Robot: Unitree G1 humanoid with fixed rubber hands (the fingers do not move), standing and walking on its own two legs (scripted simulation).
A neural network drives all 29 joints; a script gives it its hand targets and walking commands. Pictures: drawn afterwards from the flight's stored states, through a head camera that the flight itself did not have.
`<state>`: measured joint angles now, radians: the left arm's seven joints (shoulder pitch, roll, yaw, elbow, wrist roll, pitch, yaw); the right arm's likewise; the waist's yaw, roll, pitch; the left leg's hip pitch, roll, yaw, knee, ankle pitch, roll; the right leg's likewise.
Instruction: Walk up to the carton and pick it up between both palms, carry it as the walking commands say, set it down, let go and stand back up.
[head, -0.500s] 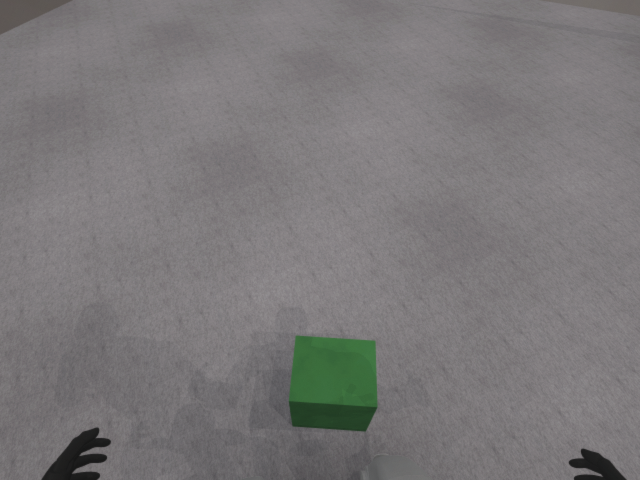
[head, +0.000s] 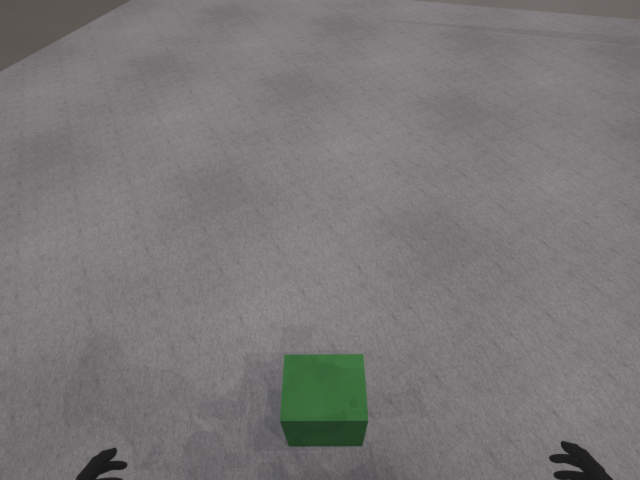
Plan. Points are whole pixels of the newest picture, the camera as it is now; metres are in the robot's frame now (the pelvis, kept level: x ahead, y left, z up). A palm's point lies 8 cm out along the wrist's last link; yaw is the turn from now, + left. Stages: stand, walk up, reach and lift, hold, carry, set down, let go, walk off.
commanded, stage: walk up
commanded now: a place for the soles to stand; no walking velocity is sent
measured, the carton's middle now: (324, 402) +0.42 +0.02 -0.64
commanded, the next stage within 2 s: reach and lift in 1.10 s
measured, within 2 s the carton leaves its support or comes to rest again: neither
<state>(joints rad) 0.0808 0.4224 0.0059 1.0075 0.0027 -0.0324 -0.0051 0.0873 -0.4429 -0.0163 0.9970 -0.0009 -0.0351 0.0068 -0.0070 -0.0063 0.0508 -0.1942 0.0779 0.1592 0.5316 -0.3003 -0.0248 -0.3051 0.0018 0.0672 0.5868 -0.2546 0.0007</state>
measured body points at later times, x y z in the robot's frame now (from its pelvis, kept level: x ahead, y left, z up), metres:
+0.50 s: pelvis -0.02 +0.03 -0.01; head +0.01 +0.02 +0.44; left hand +0.10 +0.37 -0.11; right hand +0.08 -0.31 -0.12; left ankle -0.01 +0.14 -0.73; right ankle +0.01 -0.09 -0.73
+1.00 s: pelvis -0.02 +0.03 +0.00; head +0.01 +0.02 +0.45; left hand +0.14 +0.35 -0.10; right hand +0.07 -0.32 -0.11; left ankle -0.01 +0.14 -0.73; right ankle +0.01 -0.09 -0.73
